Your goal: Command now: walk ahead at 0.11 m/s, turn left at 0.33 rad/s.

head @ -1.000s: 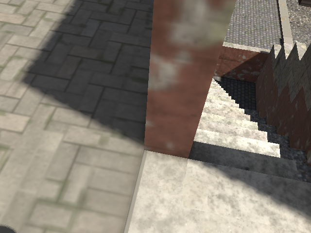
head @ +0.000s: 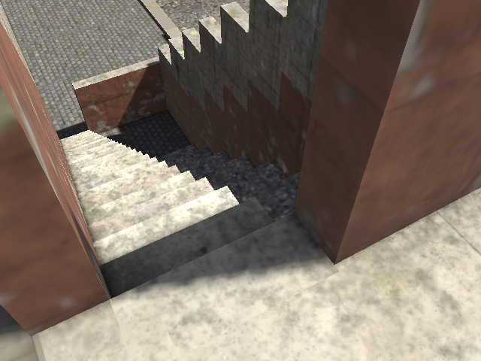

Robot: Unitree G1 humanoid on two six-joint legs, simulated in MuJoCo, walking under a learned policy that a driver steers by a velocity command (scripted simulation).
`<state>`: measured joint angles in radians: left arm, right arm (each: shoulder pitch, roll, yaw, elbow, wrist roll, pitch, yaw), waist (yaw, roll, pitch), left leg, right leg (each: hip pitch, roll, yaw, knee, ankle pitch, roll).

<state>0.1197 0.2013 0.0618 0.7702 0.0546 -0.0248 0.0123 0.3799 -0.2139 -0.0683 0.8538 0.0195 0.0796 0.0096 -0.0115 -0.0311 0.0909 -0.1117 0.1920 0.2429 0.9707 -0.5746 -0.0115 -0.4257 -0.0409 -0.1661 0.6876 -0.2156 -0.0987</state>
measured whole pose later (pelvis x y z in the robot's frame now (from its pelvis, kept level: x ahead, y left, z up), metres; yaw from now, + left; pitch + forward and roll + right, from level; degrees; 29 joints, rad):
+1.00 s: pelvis +0.04 -0.02 +0.02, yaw +37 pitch -1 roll +1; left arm 0.21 0.24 0.05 0.70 0.02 0.05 -0.03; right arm 0.13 -0.24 -0.05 0.67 -0.02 0.04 0.01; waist 0.01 0.00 0.05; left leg -0.26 -0.02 0.07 0.56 -0.29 0.03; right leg -0.31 -0.03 -0.06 0.60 -0.35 0.00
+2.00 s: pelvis +0.34 +0.03 +0.01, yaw +2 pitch +0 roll -2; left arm 0.19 0.19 0.01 0.66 0.06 0.06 -0.04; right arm 0.25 -0.24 -0.07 0.87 -0.02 0.09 -0.08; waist 0.07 0.00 0.11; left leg -0.54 0.04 0.07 1.11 -0.50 -0.01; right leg -0.35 0.12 -0.18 0.49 -0.15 -0.17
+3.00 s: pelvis +0.43 +0.01 +0.02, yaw +45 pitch -1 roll -2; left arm 0.28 0.33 0.07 0.75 0.00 0.09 -0.04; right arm 0.16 -0.24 -0.03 0.71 -0.01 0.03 -0.01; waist 0.04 -0.04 0.09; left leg -0.36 0.02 0.02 0.59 -0.21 0.04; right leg -0.38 -0.07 -0.04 0.97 -0.49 0.04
